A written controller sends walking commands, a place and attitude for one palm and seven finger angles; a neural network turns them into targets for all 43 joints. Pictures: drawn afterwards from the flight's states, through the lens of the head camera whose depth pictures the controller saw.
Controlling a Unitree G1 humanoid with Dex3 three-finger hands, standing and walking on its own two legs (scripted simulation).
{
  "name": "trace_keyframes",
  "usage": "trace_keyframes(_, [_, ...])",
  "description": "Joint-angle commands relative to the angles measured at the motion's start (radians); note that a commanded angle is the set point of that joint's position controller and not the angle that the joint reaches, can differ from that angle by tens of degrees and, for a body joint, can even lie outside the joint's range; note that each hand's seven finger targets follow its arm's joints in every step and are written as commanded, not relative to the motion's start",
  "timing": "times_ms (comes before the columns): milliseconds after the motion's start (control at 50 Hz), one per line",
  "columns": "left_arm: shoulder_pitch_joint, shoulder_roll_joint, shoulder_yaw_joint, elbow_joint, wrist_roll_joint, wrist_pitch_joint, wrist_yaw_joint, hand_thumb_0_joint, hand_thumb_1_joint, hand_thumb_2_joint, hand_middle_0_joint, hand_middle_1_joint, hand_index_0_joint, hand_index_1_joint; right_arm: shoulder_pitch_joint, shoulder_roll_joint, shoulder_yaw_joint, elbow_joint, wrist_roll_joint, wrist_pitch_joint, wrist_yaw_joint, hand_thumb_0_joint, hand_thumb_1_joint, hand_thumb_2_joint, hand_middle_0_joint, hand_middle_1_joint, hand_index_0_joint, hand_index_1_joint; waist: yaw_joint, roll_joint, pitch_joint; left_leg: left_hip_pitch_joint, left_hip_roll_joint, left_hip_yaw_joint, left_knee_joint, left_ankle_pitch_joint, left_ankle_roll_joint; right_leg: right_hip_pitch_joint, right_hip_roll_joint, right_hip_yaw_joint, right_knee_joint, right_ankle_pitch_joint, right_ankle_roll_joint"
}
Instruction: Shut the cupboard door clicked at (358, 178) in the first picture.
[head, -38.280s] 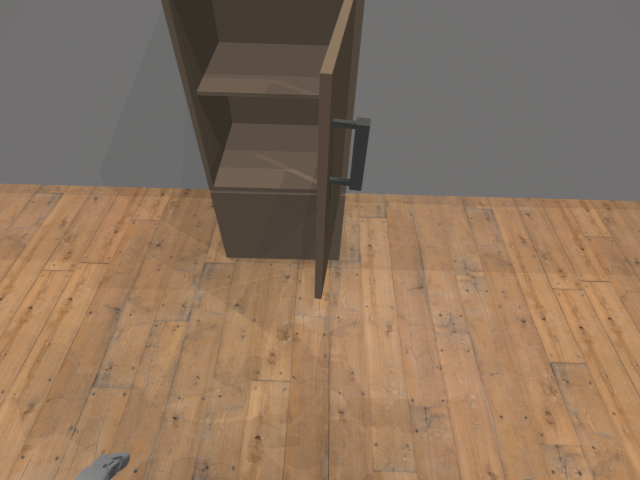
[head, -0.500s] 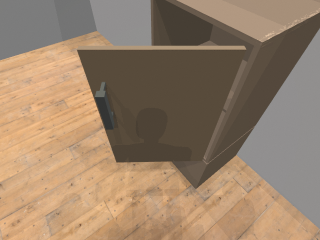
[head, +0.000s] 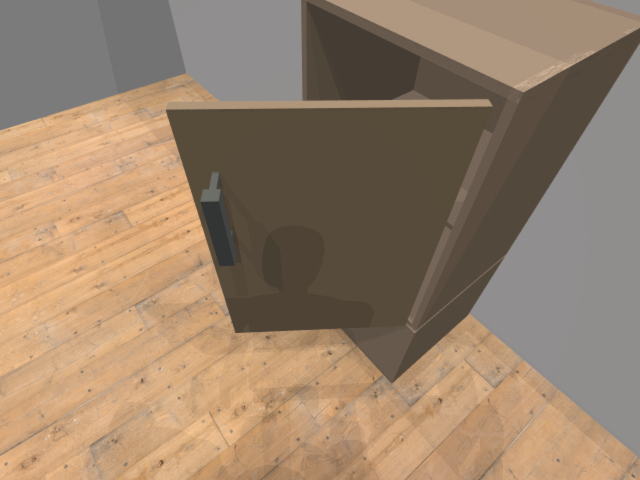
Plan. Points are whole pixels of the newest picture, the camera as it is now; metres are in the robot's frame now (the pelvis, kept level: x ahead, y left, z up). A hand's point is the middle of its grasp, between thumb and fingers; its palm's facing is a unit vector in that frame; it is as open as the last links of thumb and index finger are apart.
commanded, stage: look again from close up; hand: left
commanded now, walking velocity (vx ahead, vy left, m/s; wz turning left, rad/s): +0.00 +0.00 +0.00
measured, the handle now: (221, 220) +0.46 +0.17 +0.04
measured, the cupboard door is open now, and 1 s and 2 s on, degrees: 54 54 54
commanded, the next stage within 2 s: raise the hand and make a fist in 0.46 s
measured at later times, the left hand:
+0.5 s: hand out of the picture +0.05 +0.18 -0.18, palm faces +0.00 -0.99 -0.17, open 7.4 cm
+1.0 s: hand (178, 464) +0.16 +0.19 -0.08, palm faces +0.23 -0.97 +0.00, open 6.1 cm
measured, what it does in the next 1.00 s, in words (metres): steps on the spot: right foot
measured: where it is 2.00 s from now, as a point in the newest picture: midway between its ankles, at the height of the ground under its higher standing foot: outside the picture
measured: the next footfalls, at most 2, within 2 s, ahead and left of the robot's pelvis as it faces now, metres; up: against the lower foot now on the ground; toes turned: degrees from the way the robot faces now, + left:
right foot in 0.78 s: +0.11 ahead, -0.08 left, +0.00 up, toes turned +2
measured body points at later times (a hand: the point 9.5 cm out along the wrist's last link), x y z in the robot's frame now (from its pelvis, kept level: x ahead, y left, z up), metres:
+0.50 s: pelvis +0.04 +0.01 +0.00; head +0.06 +0.03 +0.45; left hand +0.05 +0.23 -0.16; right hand +0.08 -0.22 -0.15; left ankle +0.04 +0.07 -0.74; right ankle +0.01 -0.11 -0.74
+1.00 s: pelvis +0.02 -0.02 -0.08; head +0.06 +0.01 +0.37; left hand +0.14 +0.24 -0.08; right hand +0.26 -0.25 -0.11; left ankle +0.04 +0.07 -0.74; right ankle +0.07 -0.08 -0.74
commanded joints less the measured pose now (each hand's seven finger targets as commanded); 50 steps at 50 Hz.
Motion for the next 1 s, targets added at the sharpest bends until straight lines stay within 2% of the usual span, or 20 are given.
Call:
trace_keyframes(0, [0.041, 0.100, 0.015, -0.030, 0.005, -0.028, 0.004, 0.000, 0.900, 0.900, -0.200, -0.300, -0.200, -0.300, 0.008, -0.103, -0.028, -0.034, 0.006, -0.026, -0.010, 0.000, -0.900, -0.900, 0.200, 0.300, 0.200, 0.300, 0.018, 0.026, 0.009, -0.007, 0.147, -0.202, -0.170, -0.133, -0.015, 0.008, -0.083, 0.116, -0.112, -0.042, -0.042])
trace_keyframes(240, [0.058, 0.090, 0.004, 0.049, 0.004, -0.035, 0.008, 0.000, 0.900, 0.900, -0.200, -0.300, -0.200, -0.300, -0.013, -0.107, -0.023, 0.024, 0.014, -0.038, -0.020, 0.000, -0.900, -0.900, 0.200, 0.300, 0.200, 0.300, 0.015, -0.006, -0.022, 0.112, 0.147, -0.165, -0.121, 0.132, -0.014, 0.041, -0.099, 0.112, -0.120, 0.113, -0.023])
trace_keyframes(500, [0.043, 0.094, 0.007, 0.073, 0.005, -0.023, 0.010, 0.000, 0.900, 0.900, -0.200, -0.300, -0.200, -0.300, -0.039, -0.111, -0.022, 0.048, 0.012, -0.040, -0.029, 0.000, -0.900, -0.900, 0.200, 0.300, 0.200, 0.300, 0.024, 0.003, 0.009, 0.136, 0.152, -0.170, -0.136, 0.234, -0.011, 0.070, -0.099, 0.090, -0.120, 0.129, -0.012])
trace_keyframes(520, [0.045, 0.096, 0.007, 0.072, 0.004, -0.024, 0.010, 0.000, 0.900, 0.900, -0.200, -0.300, -0.200, -0.300, -0.042, -0.116, -0.021, 0.049, 0.011, -0.041, -0.029, 0.000, -0.900, -0.900, 0.200, 0.300, 0.200, 0.300, 0.024, 0.007, -0.007, 0.149, 0.151, -0.169, -0.129, 0.260, -0.012, 0.074, -0.100, 0.092, -0.116, 0.144, -0.011])
trace_keyframes(540, [0.094, 0.092, 0.001, 0.089, 0.016, -0.035, 0.048, 0.000, 0.900, 0.900, -0.200, -0.300, -0.200, -0.300, -0.066, -0.146, -0.021, -0.020, 0.023, -0.035, -0.026, 0.000, -0.900, -0.900, 0.200, 0.300, 0.200, 0.300, 0.025, 0.047, 0.027, 0.120, 0.178, -0.177, 0.031, 0.514, -0.043, 0.010, -0.113, 0.118, -0.101, 0.253, -0.001])
trace_keyframes(560, [-0.797, 0.684, 0.448, -1.599, -0.082, -0.285, 0.091, 0.000, 0.900, 0.900, -0.200, -0.300, -0.200, -0.300, 0.081, -0.358, -0.083, -0.312, 0.044, -0.221, -0.086, 0.000, -0.900, -0.900, 0.200, 0.300, 0.200, 0.300, -0.159, 0.128, -0.393, 0.502, 0.153, -0.304, 0.067, 0.670, -0.096, -0.058, 0.009, -0.014, 0.202, 0.321, 0.005])
trace_keyframes(580, [-0.046, 0.183, 0.027, -1.263, -0.105, -0.213, 0.106, 0.000, 0.900, 0.900, -0.218, -0.320, -0.218, -0.320, -0.005, -0.218, 0.013, -0.282, 0.111, -0.324, -0.111, 0.000, -0.900, -0.900, 0.200, 0.300, 0.200, 0.300, -0.046, 0.416, -0.482, 0.645, 0.184, -0.355, 0.048, 0.626, -0.142, -0.198, 0.047, -0.016, 0.472, -0.095, 0.004])
trace_keyframes(600, [0.003, 0.158, 0.076, -1.250, -0.152, -0.170, 0.148, 0.000, 0.900, 0.900, -0.237, -0.340, -0.237, -0.340, -0.036, -0.237, -0.012, -0.236, 0.089, -0.343, -0.113, 0.000, -0.900, -0.900, 0.200, 0.300, 0.200, 0.300, 0.000, 0.352, -0.450, 0.519, 0.172, -0.337, -0.024, 0.631, -0.198, -0.161, 0.026, 0.021, 0.552, -0.148, -0.007])
trace_keyframes(620, [0.259, -0.130, -0.105, -0.944, -0.142, -0.048, 0.116, 0.000, 0.900, 0.900, -0.255, -0.360, -0.255, -0.360, -0.050, -0.153, -0.017, -0.228, 0.074, -0.335, -0.061, 0.000, -0.900, -0.900, 0.200, 0.300, 0.200, 0.300, -0.017, 0.199, -0.239, 0.254, 0.166, -0.290, -0.153, 0.498, -0.180, -0.239, 0.014, 0.028, 0.462, -0.164, -0.003])
trace_keyframes(640, [0.004, -0.082, -0.121, -1.197, -0.159, -0.081, 0.106, 0.000, 0.900, 0.900, -0.273, -0.380, -0.273, -0.380, -0.033, -0.209, -0.064, -0.319, 0.061, -0.347, -0.013, 0.000, -0.900, -0.900, 0.200, 0.300, 0.200, 0.300, -0.039, 0.148, -0.145, 0.175, 0.144, -0.269, -0.088, 0.374, -0.140, -0.269, -0.005, 0.029, 0.351, -0.137, -0.007])
trace_keyframes(680, [0.157, -0.078, -0.061, -1.039, -0.163, -0.148, 0.059, 0.000, 0.900, 0.900, -0.310, -0.420, -0.310, -0.420, -0.090, -0.199, -0.084, -0.392, 0.051, -0.368, 0.003, 0.000, -0.900, -0.900, 0.200, 0.300, 0.200, 0.300, -0.013, -0.002, 0.012, -0.030, 0.095, -0.238, 0.034, 0.183, -0.138, -0.307, -0.001, -0.014, 0.237, -0.135, -0.019])
trace_keyframes(700, [0.324, -0.065, -0.004, -0.896, -0.170, -0.191, 0.022, 0.000, 0.900, 0.900, -0.328, -0.440, -0.328, -0.440, -0.090, -0.194, -0.096, -0.409, 0.053, -0.357, 0.013, 0.000, -0.900, -0.900, 0.200, 0.300, 0.200, 0.300, 0.015, -0.097, 0.022, -0.089, 0.066, -0.220, 0.103, 0.132, -0.149, -0.300, 0.010, -0.031, 0.132, -0.093, -0.027])
trace_keyframes(740, [0.478, -0.035, 0.084, -0.850, -0.225, -0.342, -0.093, 0.000, 0.900, 0.900, -0.365, -0.480, -0.365, -0.480, -0.119, -0.200, -0.102, -0.462, 0.040, -0.324, 0.021, 0.000, -0.900, -0.900, 0.200, 0.300, 0.200, 0.300, 0.047, -0.372, -0.024, -0.270, 0.023, -0.167, 0.241, 0.003, -0.137, -0.304, -0.001, 0.001, 0.132, -0.075, -0.025])
trace_keyframes(760, [0.466, 0.000, 0.130, -0.863, -0.246, -0.422, -0.162, 0.000, 0.900, 0.900, -0.383, -0.500, -0.383, -0.500, -0.146, -0.210, -0.103, -0.485, 0.030, -0.311, 0.025, 0.000, -0.900, -0.900, 0.200, 0.300, 0.200, 0.300, 0.055, -0.382, -0.067, -0.351, 0.003, -0.141, 0.289, -0.050, -0.132, -0.309, -0.012, 0.025, 0.175, -0.077, -0.027])
trace_keyframes(780, [0.435, 0.047, 0.186, -0.878, -0.267, -0.489, -0.229, 0.000, 0.900, 0.900, -0.402, -0.520, -0.402, -0.520, -0.165, -0.227, -0.104, -0.519, 0.024, -0.298, 0.033, 0.000, -0.900, -0.900, 0.200, 0.300, 0.200, 0.300, 0.053, -0.298, -0.095, -0.400, -0.011, -0.121, 0.327, -0.097, -0.135, -0.322, -0.020, 0.040, 0.222, -0.100, -0.041])
trace_keyframes(800, [0.459, 0.142, 0.288, -0.832, -0.273, -0.515, -0.262, 0.000, 0.900, 0.900, -0.420, -0.540, -0.420, -0.540, -0.186, -0.228, -0.124, -0.558, 0.037, -0.279, 0.029, 0.000, -0.900, -0.900, 0.200, 0.300, 0.200, 0.300, 0.081, -0.231, -0.077, -0.467, -0.024, -0.102, 0.357, -0.169, -0.134, -0.321, -0.027, 0.098, 0.248, -0.213, -0.052])
trace_keyframes(820, [0.477, 0.084, 0.226, -0.873, -0.277, -0.526, -0.285, 0.000, 0.900, 0.900, -0.438, -0.560, -0.438, -0.560, -0.235, -0.220, -0.118, -0.614, 0.034, -0.268, 0.025, 0.000, -0.900, -0.900, 0.200, 0.300, 0.200, 0.300, 0.094, -0.213, -0.037, -0.524, -0.033, -0.095, 0.377, -0.220, -0.116, -0.348, -0.020, 0.122, 0.265, -0.295, -0.048])
trace_keyframes(880, [0.348, 0.108, 0.230, -1.033, -0.265, -0.535, -0.257, 0.000, 0.900, 0.900, -0.493, -0.620, -0.493, -0.620, -0.252, -0.201, -0.104, -0.691, 0.040, -0.259, 0.026, 0.000, -0.900, -0.900, 0.200, 0.300, 0.200, 0.300, 0.101, -0.036, -0.141, -0.566, -0.032, -0.092, 0.428, -0.261, -0.083, -0.400, -0.016, 0.161, 0.318, -0.370, -0.043])
trace_keyframes(920, [0.206, 0.164, 0.260, -1.238, -0.269, -0.587, -0.211, 0.000, 0.900, 0.900, -0.530, -0.660, -0.530, -0.660, -0.227, -0.198, -0.099, -0.712, 0.031, -0.271, 0.020, 0.000, -0.900, -0.900, 0.200, 0.300, 0.200, 0.300, 0.092, 0.119, -0.273, -0.528, -0.010, -0.129, 0.446, -0.265, -0.076, -0.450, 0.003, 0.157, 0.375, -0.366, -0.049])
trace_keyframes(980, [0.085, 0.150, 0.181, -1.513, -0.272, -0.710, -0.169, 0.000, 0.900, 0.900, -0.585, -0.720, -0.585, -0.720, -0.166, -0.186, -0.087, -0.689, 0.028, -0.308, 0.009, 0.000, -0.900, -0.900, 0.200, 0.300, 0.200, 0.300, 0.031, 0.208, -0.418, -0.402, 0.009, -0.181, 0.493, -0.182, -0.072, -0.515, 0.034, 0.131, 0.434, -0.224, -0.051])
